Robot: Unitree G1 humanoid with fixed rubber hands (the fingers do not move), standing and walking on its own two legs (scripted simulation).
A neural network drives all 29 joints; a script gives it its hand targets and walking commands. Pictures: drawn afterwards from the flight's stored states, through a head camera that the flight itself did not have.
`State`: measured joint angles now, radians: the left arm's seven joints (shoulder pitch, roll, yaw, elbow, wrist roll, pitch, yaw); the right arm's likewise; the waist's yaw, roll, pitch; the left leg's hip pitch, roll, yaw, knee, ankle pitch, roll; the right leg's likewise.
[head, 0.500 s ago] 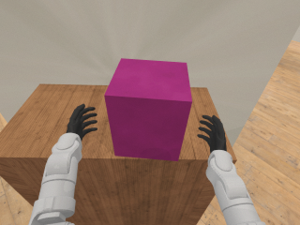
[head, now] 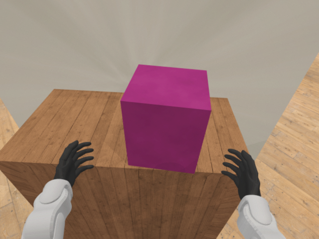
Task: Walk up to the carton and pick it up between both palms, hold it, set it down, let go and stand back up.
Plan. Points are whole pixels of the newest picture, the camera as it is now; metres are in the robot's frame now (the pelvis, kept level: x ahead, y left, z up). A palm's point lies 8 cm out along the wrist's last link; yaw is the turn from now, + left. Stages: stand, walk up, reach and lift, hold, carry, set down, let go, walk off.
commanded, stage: set down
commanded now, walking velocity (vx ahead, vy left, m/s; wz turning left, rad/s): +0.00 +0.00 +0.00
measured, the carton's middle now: (166, 119) +0.45 -0.01 +0.09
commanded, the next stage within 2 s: let go in 2.00 s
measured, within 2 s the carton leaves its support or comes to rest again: neither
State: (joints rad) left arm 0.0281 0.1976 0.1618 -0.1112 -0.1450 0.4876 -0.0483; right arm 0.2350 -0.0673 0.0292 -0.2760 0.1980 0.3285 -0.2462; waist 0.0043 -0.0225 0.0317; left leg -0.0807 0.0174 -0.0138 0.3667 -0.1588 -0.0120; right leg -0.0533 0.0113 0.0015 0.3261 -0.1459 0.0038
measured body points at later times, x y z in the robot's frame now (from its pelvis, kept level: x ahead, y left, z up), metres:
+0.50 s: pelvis +0.02 +0.00 +0.00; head -0.01 +0.01 +0.45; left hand +0.26 +0.23 +0.06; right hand +0.23 -0.19 +0.06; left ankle +0.04 +0.12 -0.75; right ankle +0.03 -0.12 -0.75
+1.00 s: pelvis +0.04 +0.00 +0.00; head +0.03 +0.01 +0.45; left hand +0.25 +0.24 +0.03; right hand +0.22 -0.19 +0.03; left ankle +0.04 +0.12 -0.75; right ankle +0.03 -0.12 -0.75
